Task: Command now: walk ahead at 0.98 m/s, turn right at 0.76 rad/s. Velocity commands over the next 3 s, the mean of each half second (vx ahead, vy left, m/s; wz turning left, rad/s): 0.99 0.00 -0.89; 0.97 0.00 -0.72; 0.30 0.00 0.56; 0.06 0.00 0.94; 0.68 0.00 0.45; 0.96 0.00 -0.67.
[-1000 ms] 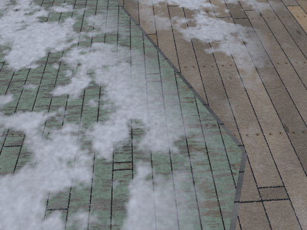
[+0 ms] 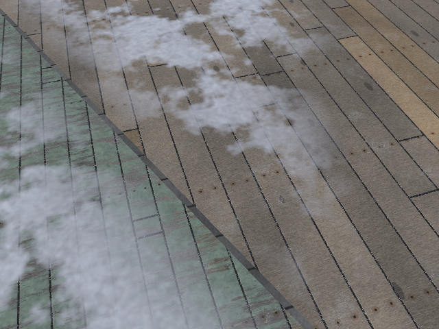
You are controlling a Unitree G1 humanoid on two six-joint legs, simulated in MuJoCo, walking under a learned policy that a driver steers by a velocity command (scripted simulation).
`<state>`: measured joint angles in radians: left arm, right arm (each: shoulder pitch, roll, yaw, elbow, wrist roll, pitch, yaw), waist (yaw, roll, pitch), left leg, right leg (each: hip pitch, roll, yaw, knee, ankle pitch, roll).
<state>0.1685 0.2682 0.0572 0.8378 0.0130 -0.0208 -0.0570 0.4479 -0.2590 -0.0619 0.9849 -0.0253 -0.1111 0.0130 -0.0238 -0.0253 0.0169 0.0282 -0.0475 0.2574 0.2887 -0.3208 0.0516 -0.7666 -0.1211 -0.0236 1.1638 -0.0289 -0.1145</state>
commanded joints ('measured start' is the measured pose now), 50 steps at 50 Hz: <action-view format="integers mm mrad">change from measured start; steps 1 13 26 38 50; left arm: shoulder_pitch -104 283 220 22 -224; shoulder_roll -11 261 216 84 33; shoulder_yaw -22 84 75 -3 -69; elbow -95 -8 -60 -194 -282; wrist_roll -4 14 -13 34 48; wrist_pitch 0 6 -66 -14 -53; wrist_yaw -18 50 36 -7 -27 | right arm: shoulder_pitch -64 -229 -511 -80 65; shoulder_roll -40 -105 -83 -102 -198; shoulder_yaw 9 29 59 6 8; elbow -59 -312 -432 -253 -84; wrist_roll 0 -5 5 -27 20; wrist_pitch -33 -26 48 28 -5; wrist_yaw -7 -32 6 -25 -3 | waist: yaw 42 157 103 -16 27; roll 48 24 8 95 100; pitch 162 -171 21 -26 100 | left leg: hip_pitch -188 -944 -491 -96 -68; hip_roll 215 74 105 327 246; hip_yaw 2 -347 -261 -529 -154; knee -221 1343 341 -57 -124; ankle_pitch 474 -63 423 -79 1127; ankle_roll -33 -37 -105 19 53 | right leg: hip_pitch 35 1117 539 33 327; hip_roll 13 -140 122 53 191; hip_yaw -70 796 387 128 -104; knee -155 -917 -969 175 -567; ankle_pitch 122 -476 86 -228 18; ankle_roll -14 -355 -146 8 -14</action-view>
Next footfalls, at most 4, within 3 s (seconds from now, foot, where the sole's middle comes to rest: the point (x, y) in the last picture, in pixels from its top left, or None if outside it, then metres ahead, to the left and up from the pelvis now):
0.20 right None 0.38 -0.05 -0.77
0.62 left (232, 235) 0.84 -0.02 -0.77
1.06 right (348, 203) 0.96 -0.46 -0.77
1.52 left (311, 152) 1.22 -0.37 -0.77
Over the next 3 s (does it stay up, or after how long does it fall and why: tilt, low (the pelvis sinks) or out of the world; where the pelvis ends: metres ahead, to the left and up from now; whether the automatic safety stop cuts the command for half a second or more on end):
stays up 1.67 -0.30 -0.02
